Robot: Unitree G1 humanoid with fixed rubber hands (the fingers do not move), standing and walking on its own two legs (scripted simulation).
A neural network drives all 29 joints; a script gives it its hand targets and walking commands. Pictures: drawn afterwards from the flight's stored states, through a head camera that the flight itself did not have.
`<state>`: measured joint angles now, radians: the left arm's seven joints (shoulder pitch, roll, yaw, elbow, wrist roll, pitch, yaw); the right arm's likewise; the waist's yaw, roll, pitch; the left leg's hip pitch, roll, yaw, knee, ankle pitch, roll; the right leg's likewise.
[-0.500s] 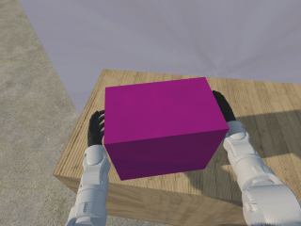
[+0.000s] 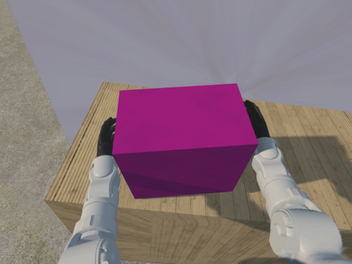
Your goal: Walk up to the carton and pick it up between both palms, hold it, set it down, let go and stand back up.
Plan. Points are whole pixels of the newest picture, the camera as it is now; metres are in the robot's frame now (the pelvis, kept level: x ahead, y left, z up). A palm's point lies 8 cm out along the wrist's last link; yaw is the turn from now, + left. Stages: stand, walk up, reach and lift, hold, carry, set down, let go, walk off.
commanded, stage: reach and lift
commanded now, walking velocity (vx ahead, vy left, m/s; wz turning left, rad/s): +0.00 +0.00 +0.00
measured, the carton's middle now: (181, 146) +0.40 +0.04 +0.05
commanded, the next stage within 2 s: none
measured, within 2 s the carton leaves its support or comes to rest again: neither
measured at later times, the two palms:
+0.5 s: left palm (107, 122) +0.38 +0.21 +0.12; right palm (269, 126) +0.41 -0.15 +0.15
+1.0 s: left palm (105, 106) +0.38 +0.21 +0.17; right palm (277, 124) +0.39 -0.15 +0.17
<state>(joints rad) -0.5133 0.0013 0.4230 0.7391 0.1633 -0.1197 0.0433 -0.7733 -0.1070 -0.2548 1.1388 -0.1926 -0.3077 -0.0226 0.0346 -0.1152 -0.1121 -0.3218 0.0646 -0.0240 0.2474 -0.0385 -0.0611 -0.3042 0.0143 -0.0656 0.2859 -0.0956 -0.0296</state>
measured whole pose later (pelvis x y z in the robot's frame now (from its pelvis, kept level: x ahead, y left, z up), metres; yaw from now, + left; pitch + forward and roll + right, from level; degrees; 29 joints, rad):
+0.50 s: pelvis +0.02 +0.03 +0.00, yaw -1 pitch +1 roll -1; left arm -0.44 0.04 0.19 0.30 0.08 0.34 0.13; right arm -0.64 -0.20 -0.03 0.74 0.18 0.05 -0.03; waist -0.01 -0.06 -0.08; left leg -0.21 0.04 0.01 0.32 -0.13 -0.02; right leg -0.15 -0.01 -0.04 0.26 -0.13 0.01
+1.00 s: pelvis +0.04 +0.02 +0.00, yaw +1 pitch -5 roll -1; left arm -0.42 0.06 0.30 0.03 0.13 0.63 -0.02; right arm -0.55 -0.16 0.03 0.34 0.24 0.38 -0.18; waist -0.09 -0.02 -0.02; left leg -0.08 0.04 -0.04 0.34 -0.17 -0.04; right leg -0.01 -0.01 -0.07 0.28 -0.18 0.00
